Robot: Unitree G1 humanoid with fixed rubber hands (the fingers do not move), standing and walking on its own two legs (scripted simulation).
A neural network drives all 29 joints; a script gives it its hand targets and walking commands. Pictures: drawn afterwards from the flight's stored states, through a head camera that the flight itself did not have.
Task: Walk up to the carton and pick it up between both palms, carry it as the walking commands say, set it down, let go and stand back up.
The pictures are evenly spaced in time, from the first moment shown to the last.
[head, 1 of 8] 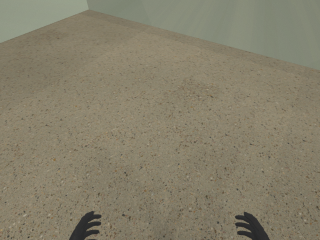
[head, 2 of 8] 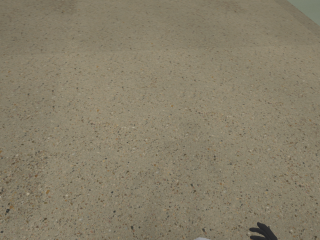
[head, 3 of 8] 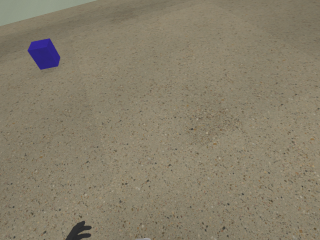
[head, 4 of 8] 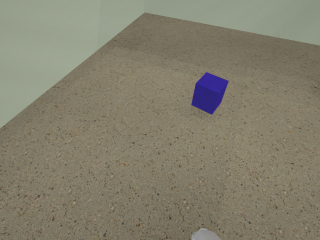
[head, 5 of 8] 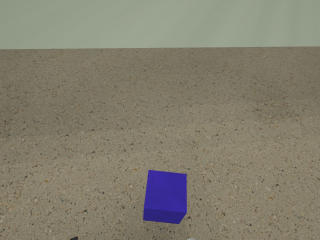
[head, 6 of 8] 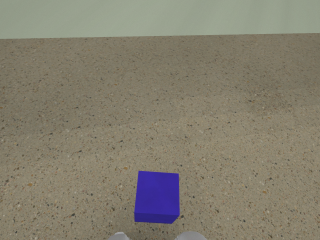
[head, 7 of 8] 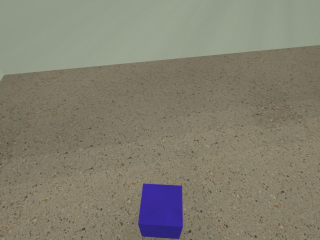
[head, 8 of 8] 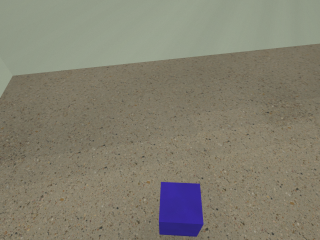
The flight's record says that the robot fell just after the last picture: no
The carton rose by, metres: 0.00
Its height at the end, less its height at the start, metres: +0.00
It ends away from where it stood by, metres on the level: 0.00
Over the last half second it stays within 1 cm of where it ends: yes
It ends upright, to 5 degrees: yes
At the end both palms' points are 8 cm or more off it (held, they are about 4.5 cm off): yes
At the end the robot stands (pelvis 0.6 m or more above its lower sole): yes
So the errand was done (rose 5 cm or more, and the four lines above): no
